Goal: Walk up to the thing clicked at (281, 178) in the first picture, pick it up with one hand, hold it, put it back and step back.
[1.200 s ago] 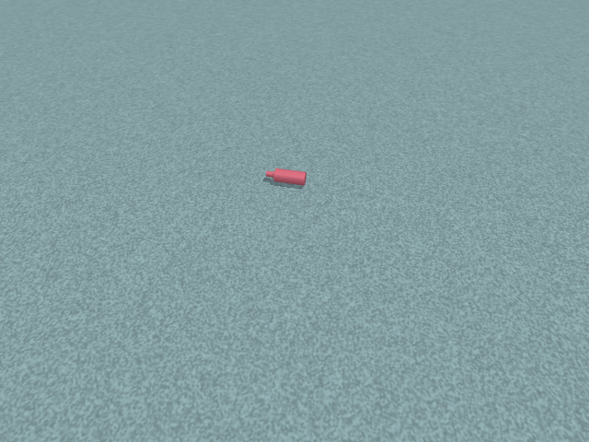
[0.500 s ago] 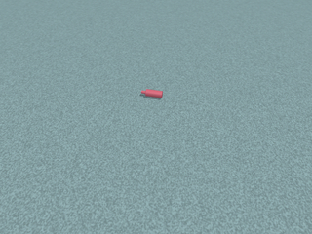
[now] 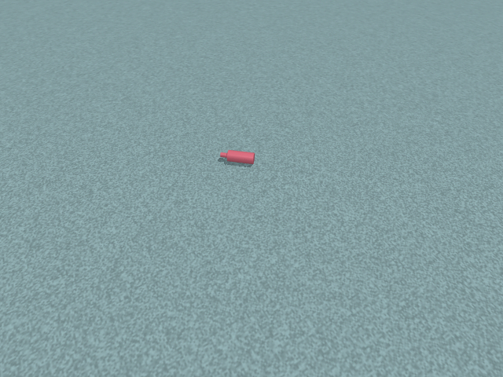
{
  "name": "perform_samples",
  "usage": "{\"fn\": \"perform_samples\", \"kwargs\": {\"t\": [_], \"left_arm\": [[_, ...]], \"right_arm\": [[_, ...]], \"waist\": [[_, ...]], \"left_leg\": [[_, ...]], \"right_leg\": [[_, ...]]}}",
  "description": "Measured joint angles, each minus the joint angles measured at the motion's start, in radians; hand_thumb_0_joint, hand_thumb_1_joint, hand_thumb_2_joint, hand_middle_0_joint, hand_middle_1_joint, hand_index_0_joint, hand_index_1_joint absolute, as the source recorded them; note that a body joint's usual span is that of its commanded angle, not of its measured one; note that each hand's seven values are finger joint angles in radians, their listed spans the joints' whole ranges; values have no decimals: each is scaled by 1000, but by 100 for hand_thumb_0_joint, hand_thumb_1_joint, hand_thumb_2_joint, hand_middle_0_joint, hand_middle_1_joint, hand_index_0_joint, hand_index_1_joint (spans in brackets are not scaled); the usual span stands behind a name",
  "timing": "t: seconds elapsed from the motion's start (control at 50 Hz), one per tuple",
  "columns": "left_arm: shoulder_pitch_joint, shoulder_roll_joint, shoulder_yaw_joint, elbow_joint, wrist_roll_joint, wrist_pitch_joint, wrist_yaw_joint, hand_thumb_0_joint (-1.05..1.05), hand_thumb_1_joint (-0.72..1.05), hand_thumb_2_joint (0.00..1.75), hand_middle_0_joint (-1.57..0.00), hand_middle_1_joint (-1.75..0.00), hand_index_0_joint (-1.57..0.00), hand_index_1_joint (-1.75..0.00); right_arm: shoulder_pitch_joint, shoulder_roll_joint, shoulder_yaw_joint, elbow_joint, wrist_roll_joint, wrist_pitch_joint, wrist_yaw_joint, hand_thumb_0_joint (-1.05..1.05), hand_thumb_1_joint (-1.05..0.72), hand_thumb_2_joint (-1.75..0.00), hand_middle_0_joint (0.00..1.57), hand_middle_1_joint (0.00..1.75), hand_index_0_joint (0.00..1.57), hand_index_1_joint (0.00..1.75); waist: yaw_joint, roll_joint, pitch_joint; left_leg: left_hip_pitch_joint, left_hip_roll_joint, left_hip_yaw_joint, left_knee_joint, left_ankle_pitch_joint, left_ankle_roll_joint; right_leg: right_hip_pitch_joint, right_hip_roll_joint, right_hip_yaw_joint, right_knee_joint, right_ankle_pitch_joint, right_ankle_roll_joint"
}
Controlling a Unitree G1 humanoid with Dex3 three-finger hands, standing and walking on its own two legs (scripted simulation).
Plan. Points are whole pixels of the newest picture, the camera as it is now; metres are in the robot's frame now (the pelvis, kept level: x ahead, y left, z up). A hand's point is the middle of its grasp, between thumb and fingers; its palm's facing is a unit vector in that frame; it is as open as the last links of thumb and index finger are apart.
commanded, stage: walk up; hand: left
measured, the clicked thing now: (237, 156) +1.38 +0.08 -0.75
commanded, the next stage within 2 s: none
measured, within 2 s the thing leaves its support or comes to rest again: neither
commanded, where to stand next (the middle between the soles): +0.91 -0.12 m, yaw -9 degrees
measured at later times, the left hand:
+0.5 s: hand (155, 358) +0.19 +0.18 -0.14, palm faces -0.08 -0.92 -0.38, open 7.4 cm
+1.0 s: hand (183, 210) +0.52 +0.18 -0.14, palm faces -0.24 -0.90 -0.38, open 7.4 cm
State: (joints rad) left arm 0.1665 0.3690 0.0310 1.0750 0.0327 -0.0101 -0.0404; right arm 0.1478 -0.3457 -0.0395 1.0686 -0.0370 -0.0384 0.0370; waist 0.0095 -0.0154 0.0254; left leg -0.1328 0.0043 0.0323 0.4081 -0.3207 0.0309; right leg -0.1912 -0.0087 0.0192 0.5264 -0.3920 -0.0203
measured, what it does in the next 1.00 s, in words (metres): walks ahead: right foot, then left foot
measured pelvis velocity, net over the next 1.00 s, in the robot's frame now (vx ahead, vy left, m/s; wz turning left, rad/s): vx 0.38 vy -0.08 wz -0.17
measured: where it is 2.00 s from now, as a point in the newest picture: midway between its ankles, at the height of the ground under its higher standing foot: (276, 254)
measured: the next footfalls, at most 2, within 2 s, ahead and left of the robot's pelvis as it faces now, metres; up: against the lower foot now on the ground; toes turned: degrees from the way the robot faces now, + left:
right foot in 0.24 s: +0.17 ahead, -0.21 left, +0.00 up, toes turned -8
left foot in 0.68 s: +0.40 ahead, +0.05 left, +0.00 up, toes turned -1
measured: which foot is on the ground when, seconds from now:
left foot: down 0.00-0.26, up 0.28-0.66, down 0.68-1.00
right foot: up 0.00-0.22, down 0.24-0.72, up 0.74-1.00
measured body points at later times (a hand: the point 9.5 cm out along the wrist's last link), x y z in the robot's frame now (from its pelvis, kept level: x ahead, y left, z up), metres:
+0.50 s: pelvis +0.15 -0.09 -0.01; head +0.14 -0.11 +0.44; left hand +0.20 +0.23 -0.11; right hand +0.20 -0.42 -0.13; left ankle +0.22 +0.04 -0.69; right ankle +0.13 -0.20 -0.75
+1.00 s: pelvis +0.38 -0.08 -0.01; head +0.41 -0.08 +0.44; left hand +0.53 +0.22 -0.11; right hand +0.36 -0.40 -0.12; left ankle +0.36 +0.05 -0.75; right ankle +0.46 -0.24 -0.71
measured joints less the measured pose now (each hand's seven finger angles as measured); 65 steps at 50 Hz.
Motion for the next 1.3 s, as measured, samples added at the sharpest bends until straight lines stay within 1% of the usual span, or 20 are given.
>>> {"fn": "perform_samples", "kwargs": {"t": [0.06, 0.1, 0.22, 0.26, 0.28, 0.34, 0.4, 0.54, 0.66, 0.7, 0.72, 0.78, 0.84, 0.96, 1.04, 1.08, 1.12, 1.18, 1.24, 1.3], "left_arm": [[23, 26, 16, -17, 9, 9, -16, 1, 90, 90, -21, -30, -20, -30], [29, 52, 26, -35, 8, 5, -28, 1, 90, 90, -21, -30, -20, -30], [65, 86, 48, -85, 3, -15, -55, 1, 91, 90, -21, -30, -20, -30], [75, 83, 56, -90, 5, -31, -48, 1, 90, 90, -21, -30, -20, -30], [76, 74, 60, -96, 8, -40, -41, 1, 90, 90, -21, -30, -20, -30], [100, 50, 53, -122, 4, -54, -27, 1, 90, 90, -21, -30, -20, -30], [130, 25, 35, -128, -10, -54, -22, 1, 90, 90, -21, -30, -20, -30], [192, 22, 19, -138, -19, -64, -17, 1, 90, 90, -21, -30, -21, -30], [196, 46, 17, -166, -16, -71, -18, 1, 90, 90, -21, -30, -21, -30], [195, 61, 17, -172, -17, -68, -14, 1, 90, 90, -21, -30, -21, -30], [188, 67, 18, -170, -20, -62, -8, 1, 90, 90, -21, -30, -21, -30], [167, 60, 7, -163, -28, -46, 10, 1, 90, 90, -21, -30, -20, -30], [139, 77, 0, -169, -35, -51, 8, 1, 90, 90, -21, -30, -20, -30], [84, 88, 14, -209, -38, -54, -16, 1, 91, 90, -21, -30, -20, -30], [61, 75, 18, -216, -29, -56, -31, 1, 91, 90, -20, -30, -20, -29], [62, 71, 20, -217, -25, -62, -33, 1, 90, 90, -21, -30, -20, -30], [55, 54, 28, -211, -21, -73, -24, 1, 90, 90, -21, -30, -20, -30], [66, 37, 21, -226, -26, -87, -12, 1, 90, 90, -21, -30, -20, -30], [97, 13, 6, -230, -35, -89, -3, 1, 90, 90, -21, -30, -20, -30], [137, 5, -2, -226, -36, -93, 2, 1, 90, 90, -21, -30, -21, -30]], "right_arm": [[34, -18, -26, -39, -7, -26, 6, 0, -91, -89, 21, 30, 21, 30], [62, -29, -35, -51, -11, -30, 7, 0, -91, -89, 21, 30, 21, 30], [115, -89, -60, -56, -17, -5, 20, 1, -90, -90, 21, 30, 20, 30], [119, -112, -65, -59, -16, 7, 19, 1, -90, -90, 20, 30, 20, 30], [119, -121, -67, -59, -15, 15, 15, 1, -91, -90, 20, 30, 20, 30], [111, -113, -58, -59, -5, 38, 15, 1, -91, -90, 20, 30, 20, 30], [89, -101, -44, -76, 8, 26, 26, 1, -91, -90, 20, 30, 20, 30], [83, -70, -37, -143, 6, 12, 61, 1, -91, -90, 20, 30, 20, 30], [89, -72, -50, -152, -2, 7, 64, 1, -91, -90, 20, 30, 20, 30], [83, -66, -57, -155, -4, -6, 57, 1, -91, -90, 20, 30, 20, 30], [75, -58, -58, -161, -9, -16, 51, 1, -91, -90, 20, 30, 20, 30], [78, -46, -53, -199, -1, -44, 39, 1, -91, -90, 20, 30, 20, 30], [109, -28, -36, -213, 16, -46, 28, 0, -91, -90, 20, 30, 20, 30], [176, -37, -18, -209, 19, -39, 24, 0, -91, -90, 20, 30, 20, 30], [202, -63, -20, -210, 21, -33, 25, 1, -90, -90, 20, 30, 20, 30], [215, -73, -21, -211, 25, -24, 24, 1, -90, -90, 21, 30, 20, 30], [212, -85, -24, -203, 28, -12, 18, 1, -91, -90, 20, 30, 20, 30], [189, -74, -14, -191, 27, 10, 13, 1, -91, -90, 20, 30, 20, 30], [159, -79, -8, -191, 35, 11, 13, 1, -91, -90, 20, 30, 20, 30], [130, -85, -13, -213, 36, 6, 21, 1, -91, -90, 20, 30, 20, 30]], "waist": [[-21, 8, 0], [-27, -3, 10], [-25, 11, 27], [-25, 45, 33], [-26, 76, 39], [2, 86, 30], [19, 87, 30], [35, 64, 27], [30, 41, 31], [24, 4, 35], [22, -26, 46], [-9, -18, 57], [-31, -29, 59], [-44, -30, 66], [-52, 1, 73], [-54, 17, 64], [-48, 69, 70], [-22, 71, 72], [1, 75, 66], [16, 84, 64]], "left_leg": [[13, 18, 12, -18, 61, 11], [37, 23, 18, -36, 61, -1], [109, 70, 56, 12, -29, -50], [90, 113, 46, 143, -122, -31], [55, 135, 11, 257, -174, -10], [-92, 75, -35, 575, -197, -8], [-220, 54, -8, 672, -110, -4], [-357, 102, -21, 453, 42, -27], [-300, 118, -11, 203, 121, -29], [-260, 85, 16, 171, 172, -31], [-248, 66, 41, 191, 151, -33], [-210, 75, 57, 221, 78, -24], [-127, 71, 69, 150, 69, -24], [-1, 49, 93, 61, 31, -26], [48, 53, 103, 88, -43, -44], [57, 63, 103, 146, -108, -55], [29, 111, 76, 289, -174, -28], [-100, 65, -2, 610, -190, -1], [-231, 40, -21, 745, -128, 4], [-324, 55, -43, 693, -48, -1]], "right_leg": [[-115, 1, -4, 221, -27, -3], [-168, -22, 5, 267, -24, 0], [-180, -83, -17, 87, 106, 11], [-155, -58, -41, 76, 207, 26], [-150, -33, -63, 112, 179, 25], [-116, -12, -72, 130, 113, 4], [-37, 2, -64, 31, 131, -13], [91, 33, -44, -104, 124, -18], [146, 28, -48, -63, 12, 17], [140, -8, -35, 19, -60, 23], [108, -36, -18, 116, -80, 8], [-48, 13, 30, 468, -94, -23], [-178, 19, 33, 586, -28, -32], [-304, -52, 3, 364, 89, 3], [-285, -71, -27, 157, 187, -3], [-241, -62, -46, 82, 240, -11], [-217, -23, -74, 111, 216, -2], [-189, -23, -72, 157, 141, -6], [-114, -30, -65, 84, 142, -7], [-48, -23, -59, 9, 152, 1]]}}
